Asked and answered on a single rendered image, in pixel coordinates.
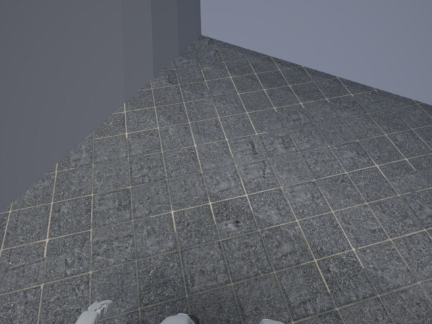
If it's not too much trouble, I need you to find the robot left shin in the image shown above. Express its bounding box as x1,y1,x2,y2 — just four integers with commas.
177,313,193,322

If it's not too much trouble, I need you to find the robot left hand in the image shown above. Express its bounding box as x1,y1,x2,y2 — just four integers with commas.
75,300,113,324

